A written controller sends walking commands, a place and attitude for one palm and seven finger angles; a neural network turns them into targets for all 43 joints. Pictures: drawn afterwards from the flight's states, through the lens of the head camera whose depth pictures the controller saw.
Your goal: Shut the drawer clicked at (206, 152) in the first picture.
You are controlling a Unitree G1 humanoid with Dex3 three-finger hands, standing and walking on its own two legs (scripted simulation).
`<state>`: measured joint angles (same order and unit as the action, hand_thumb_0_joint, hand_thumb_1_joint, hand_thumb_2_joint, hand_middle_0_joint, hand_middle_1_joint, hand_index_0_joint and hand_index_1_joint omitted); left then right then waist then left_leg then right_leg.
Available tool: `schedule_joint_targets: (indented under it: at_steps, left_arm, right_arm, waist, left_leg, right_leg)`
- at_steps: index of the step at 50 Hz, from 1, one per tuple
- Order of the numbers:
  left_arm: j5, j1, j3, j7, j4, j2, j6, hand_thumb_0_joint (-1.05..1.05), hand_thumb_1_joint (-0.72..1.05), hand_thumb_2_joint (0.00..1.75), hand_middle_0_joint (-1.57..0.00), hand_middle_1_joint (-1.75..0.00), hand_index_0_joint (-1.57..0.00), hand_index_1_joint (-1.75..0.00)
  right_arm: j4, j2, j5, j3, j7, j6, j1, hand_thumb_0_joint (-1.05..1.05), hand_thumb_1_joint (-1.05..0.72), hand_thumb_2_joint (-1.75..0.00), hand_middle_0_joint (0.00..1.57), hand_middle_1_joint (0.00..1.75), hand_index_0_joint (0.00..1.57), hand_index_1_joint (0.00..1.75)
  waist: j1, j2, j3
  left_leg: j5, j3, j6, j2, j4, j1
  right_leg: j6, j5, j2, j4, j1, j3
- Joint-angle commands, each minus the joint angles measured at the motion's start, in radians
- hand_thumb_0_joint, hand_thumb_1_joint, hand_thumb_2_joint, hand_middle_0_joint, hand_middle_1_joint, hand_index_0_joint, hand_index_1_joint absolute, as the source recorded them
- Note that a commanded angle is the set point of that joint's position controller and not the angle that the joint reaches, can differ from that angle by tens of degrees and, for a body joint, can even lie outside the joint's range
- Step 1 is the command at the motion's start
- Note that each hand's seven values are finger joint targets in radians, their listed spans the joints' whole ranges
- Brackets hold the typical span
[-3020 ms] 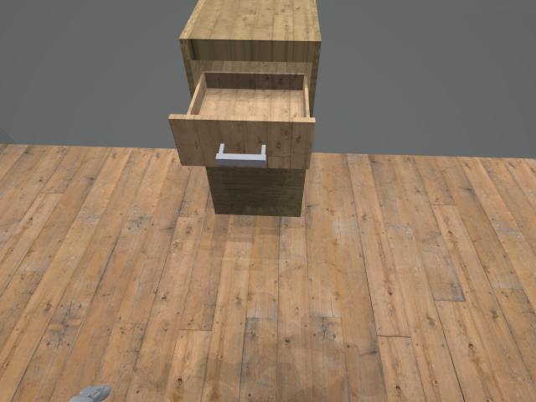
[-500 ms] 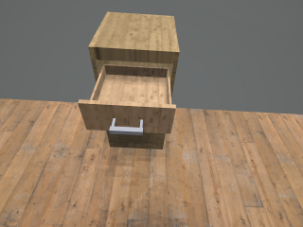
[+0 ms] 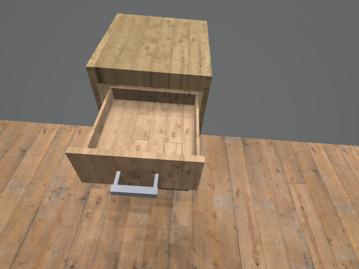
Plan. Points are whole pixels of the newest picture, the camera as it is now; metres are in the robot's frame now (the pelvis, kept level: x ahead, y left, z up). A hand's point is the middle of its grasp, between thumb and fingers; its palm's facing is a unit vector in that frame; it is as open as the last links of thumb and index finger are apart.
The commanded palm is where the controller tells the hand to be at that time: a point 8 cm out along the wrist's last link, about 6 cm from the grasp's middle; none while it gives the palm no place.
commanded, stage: come to a stop and stand still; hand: left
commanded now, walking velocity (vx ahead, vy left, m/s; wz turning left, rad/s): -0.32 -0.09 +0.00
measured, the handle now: (135, 183) +0.34 +0.15 -0.08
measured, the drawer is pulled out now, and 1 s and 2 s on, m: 0.29 0.29 0.29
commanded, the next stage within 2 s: look again from close up in 0.88 s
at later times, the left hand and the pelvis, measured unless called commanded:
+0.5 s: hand out of the picture +0.06 +0.17 -0.17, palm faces -0.04 -0.96 -0.27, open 7.4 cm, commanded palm none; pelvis +0.00 -0.03 -0.01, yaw -2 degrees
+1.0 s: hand out of the picture +0.05 +0.13 -0.16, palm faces -0.02 -0.97 -0.23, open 7.3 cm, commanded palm none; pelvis +0.01 -0.05 +0.00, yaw +0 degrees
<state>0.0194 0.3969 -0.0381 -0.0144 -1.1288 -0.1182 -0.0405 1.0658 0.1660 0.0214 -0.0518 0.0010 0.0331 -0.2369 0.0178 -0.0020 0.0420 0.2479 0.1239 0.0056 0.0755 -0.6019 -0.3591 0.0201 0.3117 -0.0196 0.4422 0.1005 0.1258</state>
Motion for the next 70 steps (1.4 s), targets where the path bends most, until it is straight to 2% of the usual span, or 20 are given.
schedule_joint_targets:
  at_steps: [1,2,4,9,14,18,19,20,21,22,23,24,26,29,32,33,34,37,57,70]
  left_arm:
    - [-0.011,0.051,-0.003,-0.012,0.036,-0.038,0.006,0.0,0.9,0.9,-0.2,-0.3,-0.2,-0.3]
    - [-0.006,0.034,0.0,-0.024,0.03,-0.058,0.019,0.0,0.9,0.9,-0.2,-0.3,-0.2,-0.3]
    - [-0.004,0.035,0.006,-0.029,-0.002,-0.053,0.038,0.0,0.9,0.9,-0.2,-0.3,-0.2,-0.3]
    - [0.004,0.03,-0.01,-0.027,0.013,-0.08,0.085,0.0,0.9,0.9,-0.2,-0.3,-0.2,-0.3]
    - [0.009,-0.021,-0.029,-0.025,0.076,-0.088,0.107,0.0,0.9,0.9,-0.2,-0.3,-0.2,-0.3]
    - [0.009,-0.072,-0.022,-0.023,0.116,-0.08,0.098,0.0,0.9,0.9,-0.2,-0.3,-0.2,-0.3]
    - [0.013,-0.071,0.012,-0.026,0.172,-0.234,0.066,0.0,0.9,0.9,-0.2,-0.3,-0.2,-0.3]
    - [0.013,-0.007,-0.002,-0.011,0.183,-0.194,0.078,0.0,0.9,0.9,-0.2,-0.3,-0.2,-0.3]
    - [0.018,0.004,-0.001,-0.01,0.192,-0.183,0.073,0.0,0.9,0.9,-0.2,-0.3,-0.2,-0.3]
    - [0.022,0.005,-0.003,-0.017,0.208,-0.203,0.066,0.0,0.9,0.9,-0.2,-0.3,-0.2,-0.3]
    - [0.024,-0.062,-0.002,-0.023,0.24,-0.249,0.063,0.0,0.9,0.9,-0.2,-0.3,-0.2,-0.3]
    - [0.021,-0.146,0.009,-0.023,0.265,-0.28,0.06,0.0,0.9,0.9,-0.2,-0.3,-0.2,-0.3]
    - [0.008,-0.22,-0.012,-0.039,0.302,-0.27,0.042,0.0,0.9,0.9,-0.2,-0.3,-0.2,-0.3]
    - [0.005,-0.262,0.001,-0.041,0.308,-0.23,0.045,0.0,0.9,0.9,-0.2,-0.3,-0.2,-0.3]
    - [-0.007,-0.146,0.02,-0.036,0.279,-0.183,0.041,0.0,0.9,0.9,-0.2,-0.3,-0.2,-0.3]
    - [-0.009,-0.126,0.021,-0.036,0.257,-0.181,0.04,0.0,0.9,0.9,-0.2,-0.3,-0.2,-0.3]
    - [-0.009,-0.108,0.025,-0.035,0.245,-0.183,0.035,0.0,0.9,0.9,-0.2,-0.3,-0.2,-0.3]
    - [-0.008,-0.12,0.023,-0.036,0.228,-0.179,0.028,0.0,0.9,0.9,-0.2,-0.3,-0.2,-0.3]
    - [-0.007,-0.034,0.04,-0.037,0.095,-0.136,0.003,0.0,0.9,0.9,-0.2,-0.3,-0.2,-0.3]
    - [-0.005,0.002,0.043,-0.039,0.05,-0.104,0.008,0.0,0.9,0.9,-0.2,-0.3,-0.2,-0.3]
  right_arm:
    - [0.032,0.168,0.008,-0.012,0.029,0.026,-0.241,0.0,-0.9,-0.9,0.2,0.3,0.2,0.3]
    - [0.042,0.148,0.004,0.0,0.044,0.016,-0.213,0.0,-0.9,-0.9,0.2,0.3,0.2,0.3]
    - [0.022,0.107,-0.002,0.019,0.062,0.012,-0.082,0.0,-0.9,-0.9,0.2,0.3,0.2,0.3]
    - [0.006,0.126,-0.013,-0.005,0.068,-0.013,-0.028,0.0,-0.9,-0.9,0.2,0.3,0.2,0.3]
    - [-0.036,0.128,-0.005,-0.023,0.061,-0.028,0.014,0.0,-0.9,-0.9,0.2,0.3,0.2,0.3]
    - [-0.047,0.142,0.006,-0.038,0.046,-0.039,0.013,0.0,-0.9,-0.9,0.2,0.3,0.2,0.3]
    - [-0.112,0.195,0.006,-0.029,0.047,-0.037,0.094,0.0,-0.9,-0.9,0.2,0.3,0.2,0.3]
    - [-0.164,0.206,0.004,-0.054,0.027,-0.022,0.164,0.0,-0.9,-0.9,0.2,0.3,0.2,0.3]
    - [-0.178,0.185,0.002,-0.048,0.02,-0.037,0.149,0.0,-0.9,-0.9,0.2,0.3,0.2,0.3]
    - [-0.186,0.126,-0.003,-0.039,0.014,-0.053,0.13,0.0,-0.9,-0.9,0.2,0.3,0.2,0.3]
    - [-0.194,0.071,-0.005,-0.03,0.007,-0.067,0.083,0.0,-0.9,-0.9,0.2,0.3,0.2,0.3]
    - [-0.181,0.061,0.002,-0.021,-0.001,-0.081,0.051,0.0,-0.9,-0.9,0.2,0.3,0.2,0.3]
    - [-0.179,0.078,0.002,-0.024,-0.001,-0.075,-0.015,0.0,-0.9,-0.9,0.2,0.3,0.2,0.3]
    - [-0.16,0.079,-0.007,-0.011,-0.001,-0.05,-0.053,0.0,-0.9,-0.9,0.2,0.3,0.2,0.3]
    - [-0.141,0.125,-0.001,0.001,0.005,-0.023,-0.007,0.0,-0.9,-0.9,0.2,0.3,0.2,0.3]
    - [-0.134,0.126,-0.003,0.004,0.007,-0.024,0.008,0.0,-0.9,-0.9,0.2,0.3,0.2,0.3]
    - [-0.132,0.124,-0.005,0.008,0.007,-0.023,0.022,0.0,-0.9,-0.9,0.2,0.3,0.2,0.3]
    - [-0.103,0.109,-0.006,0.01,0.007,-0.028,-0.02,0.0,-0.9,-0.9,0.2,0.3,0.2,0.3]
    - [0.052,0.081,-0.017,0.032,0.014,-0.014,-0.057,0.0,-0.9,-0.9,0.2,0.3,0.2,0.3]
    - [0.087,0.066,-0.019,0.037,0.021,-0.008,-0.07,0.0,-0.9,-0.9,0.2,0.3,0.2,0.3]
  waist:
    - [-0.069,-0.246,-0.078]
    - [-0.064,-0.259,-0.091]
    - [-0.015,-0.149,-0.008]
    - [-0.008,-0.098,-0.052]
    - [-0.007,-0.119,-0.042]
    - [-0.024,-0.176,-0.048]
    - [0.013,-0.138,-0.037]
    - [0.049,-0.128,-0.073]
    - [0.039,-0.102,-0.067]
    - [0.035,0.072,-0.017]
    - [-0.015,0.2,0.006]
    - [-0.047,0.137,-0.027]
    - [-0.066,0.284,-0.069]
    - [-0.087,0.167,-0.005]
    - [-0.016,-0.174,-0.011]
    - [-0.005,-0.185,-0.029]
    - [0.007,-0.135,-0.03]
    - [-0.022,0.018,-0.017]
    - [-0.029,0.022,-0.016]
    - [-0.025,0.008,0.033]
  left_leg:
    - [-0.506,-0.347,0.138,0.301,0.249,0.385]
    - [-0.644,-0.368,0.171,0.335,0.294,0.337]
    - [-0.785,-0.286,0.196,0.316,0.28,0.208]
    - [-0.782,-0.152,0.174,0.267,0.275,0.225]
    - [-0.511,-0.131,0.173,0.252,0.301,0.163]
    - [-0.251,-0.178,0.165,0.247,0.323,0.15]
    - [-0.045,-0.175,0.132,0.138,0.324,0.134]
    - [0.195,-0.205,0.082,0.213,0.287,0.006]
    - [0.237,-0.176,0.053,0.142,0.213,-0.033]
    - [0.248,-0.09,0.008,0.026,0.068,-0.073]
    - [0.214,-0.05,-0.019,-0.044,-0.09,-0.044]
    - [0.181,-0.048,-0.027,-0.079,-0.207,0.072]
    - [0.149,-0.098,-0.012,-0.057,-0.289,-0.014]
    - [0.059,-0.072,-0.01,-0.039,-0.004,0.128]
    - [-0.182,-0.275,0.067,0.078,0.199,0.102]
    - [-0.187,-0.283,0.073,0.086,0.216,0.073]
    - [-0.184,-0.264,0.069,0.075,0.209,0.069]
    - [-0.026,-0.204,0.038,0.023,0.186,0.093]
    - [-0.178,-0.16,0.033,0.024,0.204,0.224]
    - [-0.183,-0.171,0.041,0.025,0.24,0.226]
  right_leg:
    - [-0.017,0.136,-0.012,0.282,0.306,-0.013]
    - [-0.014,0.302,-0.012,0.407,0.278,-0.076]
    - [-0.006,0.258,-0.062,0.446,0.242,-0.13]
    - [0.018,0.122,-0.045,0.506,0.26,-0.126]
    - [0.022,0.095,-0.031,0.56,0.302,-0.132]
    - [0.005,0.122,-0.039,0.356,0.239,-0.102]
    - [-0.014,0.152,0.009,0.34,0.182,-0.068]
    - [-0.028,0.09,-0.021,0.224,0.203,-0.095]
    - [-0.035,0.031,-0.034,0.082,0.152,-0.113]
    - [-0.068,0.105,-0.082,-0.066,0.212,-0.224]
    - [-0.121,0.268,-0.201,-0.188,0.321,-0.381]
    - [-0.143,0.236,-0.224,-0.201,0.4,-0.378]
    - [-0.152,0.122,-0.197,-0.159,0.289,-0.349]
    - [-0.131,0.034,-0.164,-0.04,0.328,-0.247]
    - [-0.031,-0.031,-0.037,0.083,0.231,-0.132]
    - [-0.023,-0.036,-0.036,0.074,0.16,-0.117]
    - [-0.025,-0.07,-0.04,0.047,0.124,-0.131]
    - [-0.046,-0.072,-0.081,-0.024,0.147,-0.19]
    - [-0.047,-0.243,-0.106,-0.071,0.12,-0.188]
    - [-0.043,-0.204,-0.104,-0.088,0.121,-0.173]
